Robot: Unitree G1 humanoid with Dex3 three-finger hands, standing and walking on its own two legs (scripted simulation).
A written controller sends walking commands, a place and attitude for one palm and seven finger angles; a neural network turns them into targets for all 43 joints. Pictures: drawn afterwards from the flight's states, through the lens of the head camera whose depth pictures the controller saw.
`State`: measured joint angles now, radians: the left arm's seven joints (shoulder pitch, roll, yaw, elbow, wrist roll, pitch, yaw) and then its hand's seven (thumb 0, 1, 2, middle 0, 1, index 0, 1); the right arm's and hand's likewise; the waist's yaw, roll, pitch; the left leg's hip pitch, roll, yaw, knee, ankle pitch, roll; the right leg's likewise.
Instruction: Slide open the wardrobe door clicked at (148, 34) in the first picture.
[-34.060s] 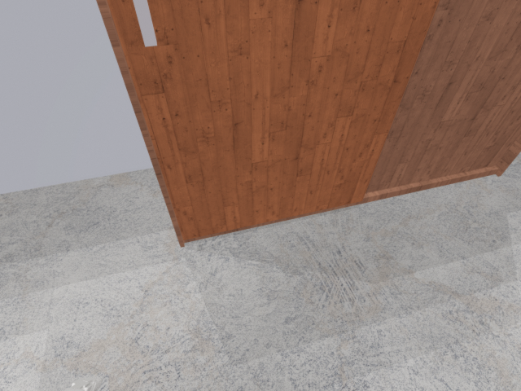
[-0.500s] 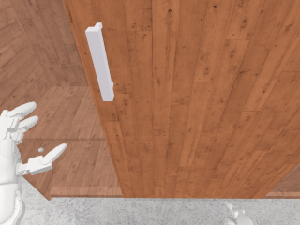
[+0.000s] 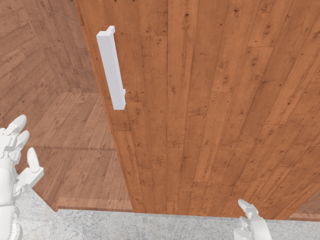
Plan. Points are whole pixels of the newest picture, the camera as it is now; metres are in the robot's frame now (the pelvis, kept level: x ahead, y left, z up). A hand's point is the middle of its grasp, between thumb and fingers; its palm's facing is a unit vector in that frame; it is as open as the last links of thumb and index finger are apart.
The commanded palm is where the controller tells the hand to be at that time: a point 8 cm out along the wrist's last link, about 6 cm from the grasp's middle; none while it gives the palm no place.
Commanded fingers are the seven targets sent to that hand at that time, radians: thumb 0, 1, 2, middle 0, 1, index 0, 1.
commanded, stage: draw the hand back to the body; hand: left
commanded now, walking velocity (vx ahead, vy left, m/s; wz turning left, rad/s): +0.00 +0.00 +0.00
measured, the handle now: (115, 70) +0.42 +0.17 +0.25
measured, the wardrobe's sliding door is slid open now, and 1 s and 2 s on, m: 0.49 0.49 0.49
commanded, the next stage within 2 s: step back with the hand held close in 0.10 s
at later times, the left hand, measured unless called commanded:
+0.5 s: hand (43, 174) +0.18 +0.26 +0.15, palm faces +0.38 -0.80 -0.47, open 7.4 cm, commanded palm +0.13 +0.31 +0.17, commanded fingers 0.00 0.90 0.90 -0.20 -0.30 -0.20 -0.30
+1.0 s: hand out of the picture +0.11 +0.31 +0.16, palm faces +0.49 -0.77 -0.40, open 7.4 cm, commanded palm +0.04 +0.34 +0.17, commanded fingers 0.00 0.90 0.90 -0.20 -0.30 -0.20 -0.30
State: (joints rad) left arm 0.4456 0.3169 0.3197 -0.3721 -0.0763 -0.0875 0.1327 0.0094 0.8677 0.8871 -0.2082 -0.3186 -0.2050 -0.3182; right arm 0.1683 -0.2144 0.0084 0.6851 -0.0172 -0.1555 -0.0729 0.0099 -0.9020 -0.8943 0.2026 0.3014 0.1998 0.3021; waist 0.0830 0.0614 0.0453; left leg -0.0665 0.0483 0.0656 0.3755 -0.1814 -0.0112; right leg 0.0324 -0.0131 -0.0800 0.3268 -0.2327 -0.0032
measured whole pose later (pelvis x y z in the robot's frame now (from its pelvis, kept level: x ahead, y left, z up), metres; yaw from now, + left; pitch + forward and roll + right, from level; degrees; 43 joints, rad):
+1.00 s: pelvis -0.10 +0.04 -0.02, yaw +1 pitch -1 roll -3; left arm 0.49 0.37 0.39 -0.48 -0.02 -0.21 0.20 0.01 0.89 0.90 -0.21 -0.30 -0.21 -0.30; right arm 0.24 -0.21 0.01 0.62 -0.01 -0.12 -0.11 0.01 -0.90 -0.89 0.20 0.30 0.20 0.30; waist 0.00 0.04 0.02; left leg -0.44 0.03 0.05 0.57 -0.14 0.05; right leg -0.34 0.00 -0.03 0.55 -0.25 0.01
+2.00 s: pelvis -0.27 +0.10 -0.01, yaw -2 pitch +1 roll +0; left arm 0.54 0.47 0.41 -0.51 -0.04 -0.16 0.17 0.01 0.89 0.90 -0.21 -0.30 -0.21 -0.30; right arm 0.24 -0.18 0.02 0.61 -0.02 -0.09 -0.07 0.01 -0.90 -0.89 0.21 0.30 0.20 0.30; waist -0.01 -0.02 -0.01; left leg -0.37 0.05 0.08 0.69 -0.39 0.00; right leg -0.25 0.02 -0.09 0.51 -0.29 -0.08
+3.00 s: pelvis -0.22 +0.11 +0.00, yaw +0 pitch +0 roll +0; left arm 0.19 0.18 -0.01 1.12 0.02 0.01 0.03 0.00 0.91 0.90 -0.20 -0.30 -0.20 -0.30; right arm 0.17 -0.18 -0.01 1.13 -0.02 0.02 -0.02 0.00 -0.91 -0.89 0.20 0.30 0.20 0.30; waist -0.01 0.01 0.06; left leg -0.20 0.02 0.04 0.41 -0.21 0.00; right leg -0.13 0.01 0.04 0.40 -0.27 0.00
